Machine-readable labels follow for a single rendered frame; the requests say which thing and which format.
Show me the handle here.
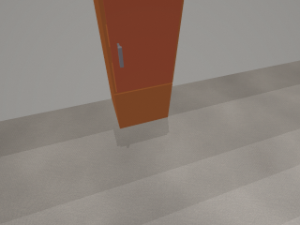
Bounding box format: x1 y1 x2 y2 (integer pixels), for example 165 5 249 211
117 43 124 68

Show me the cupboard door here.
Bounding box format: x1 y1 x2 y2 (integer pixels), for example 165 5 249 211
103 0 182 93

